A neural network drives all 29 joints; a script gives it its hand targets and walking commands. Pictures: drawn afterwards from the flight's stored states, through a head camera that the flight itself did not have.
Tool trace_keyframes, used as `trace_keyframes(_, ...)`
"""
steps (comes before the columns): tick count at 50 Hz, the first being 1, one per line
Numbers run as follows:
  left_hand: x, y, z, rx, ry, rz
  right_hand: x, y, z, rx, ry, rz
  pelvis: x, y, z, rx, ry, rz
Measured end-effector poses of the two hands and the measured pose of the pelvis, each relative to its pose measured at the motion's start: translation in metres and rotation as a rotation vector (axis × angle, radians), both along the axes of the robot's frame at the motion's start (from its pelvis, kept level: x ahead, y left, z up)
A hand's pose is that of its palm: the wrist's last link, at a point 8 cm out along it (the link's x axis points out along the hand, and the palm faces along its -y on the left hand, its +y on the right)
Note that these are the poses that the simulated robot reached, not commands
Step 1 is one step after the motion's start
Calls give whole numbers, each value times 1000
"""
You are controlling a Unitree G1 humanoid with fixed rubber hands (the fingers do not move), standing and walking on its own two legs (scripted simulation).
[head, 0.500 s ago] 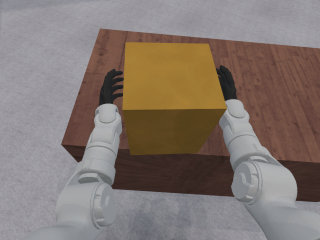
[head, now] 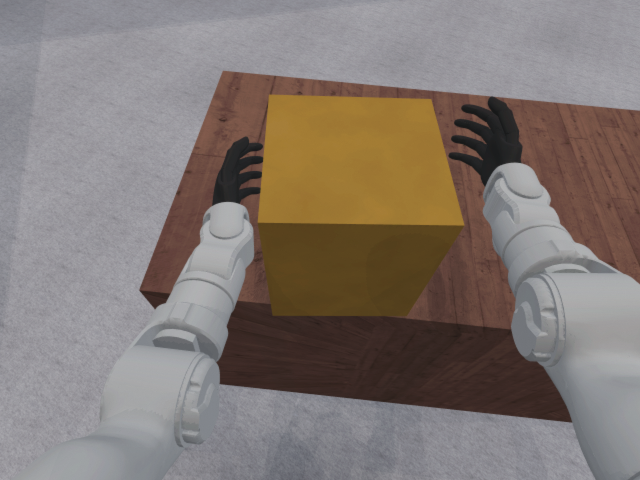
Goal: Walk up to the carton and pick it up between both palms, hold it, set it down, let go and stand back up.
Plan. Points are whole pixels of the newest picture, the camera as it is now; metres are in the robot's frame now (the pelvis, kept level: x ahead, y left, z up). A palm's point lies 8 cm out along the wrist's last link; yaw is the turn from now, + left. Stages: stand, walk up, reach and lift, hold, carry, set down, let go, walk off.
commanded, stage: set down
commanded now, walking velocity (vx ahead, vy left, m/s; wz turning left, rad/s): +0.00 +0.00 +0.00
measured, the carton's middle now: (344, 216) +0.46 +0.01 +0.02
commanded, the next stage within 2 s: none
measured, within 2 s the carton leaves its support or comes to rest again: neither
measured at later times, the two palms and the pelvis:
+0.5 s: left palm (200, 151) +0.44 +0.18 +0.14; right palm (547, 120) +0.49 -0.20 +0.18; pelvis -0.01 +0.00 +0.00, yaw +0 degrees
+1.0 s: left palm (184, 156) +0.40 +0.18 +0.17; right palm (578, 171) +0.43 -0.22 +0.18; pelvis -0.04 +0.00 +0.00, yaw +1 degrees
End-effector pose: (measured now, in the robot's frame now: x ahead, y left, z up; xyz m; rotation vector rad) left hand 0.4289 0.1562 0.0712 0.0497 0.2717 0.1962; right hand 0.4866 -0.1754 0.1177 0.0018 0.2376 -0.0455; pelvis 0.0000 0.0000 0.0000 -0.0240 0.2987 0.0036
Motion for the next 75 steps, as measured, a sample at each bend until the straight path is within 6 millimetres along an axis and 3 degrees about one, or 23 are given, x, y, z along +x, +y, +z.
trace_keyframes(13, 18, 5, 53, 7, -82, 16, 2, -34, 28, -6, -1, -34, -1, -10, 1, 9, 2, -1)
trace_keyframes(26, 15, 28, 70, 13, -24, 28, 5, -25, 68, 25, -35, -10, -9, -3, 0, -1, -3, 5)
trace_keyframes(32, 6, 27, 91, 18, -44, 14, -9, -30, 71, 24, 0, -3, -16, -1, 0, -4, -13, 7)
trace_keyframes(42, -17, 28, 97, 10, -33, 10, -40, -41, 72, -8, 12, -8, -35, 1, -1, -10, -37, 17)
trace_keyframes(49, -29, 25, 103, 10, -48, 3, -57, -46, 61, -35, 45, -2, -44, -1, -1, -7, -50, 17)
trace_keyframes(57, -32, 23, 93, 0, -55, -22, -69, -43, 31, -52, 81, 17, -45, -1, -1, -7, -51, 17)
trace_keyframes(67, -55, 35, 36, -16, 22, -3, -84, -50, 1, -47, 35, 20, -44, -2, -1, -6, -49, 18)
trace_keyframes(75, -75, 40, 18, -15, 9, 7, -100, -60, -15, -40, 36, 8, -46, -2, -1, -5, -52, 18)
